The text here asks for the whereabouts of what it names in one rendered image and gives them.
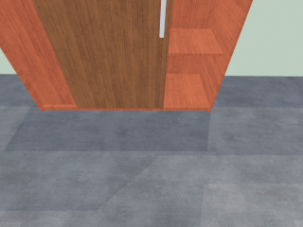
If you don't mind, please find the wardrobe door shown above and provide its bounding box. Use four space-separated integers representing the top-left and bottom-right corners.
0 0 76 105
32 0 173 109

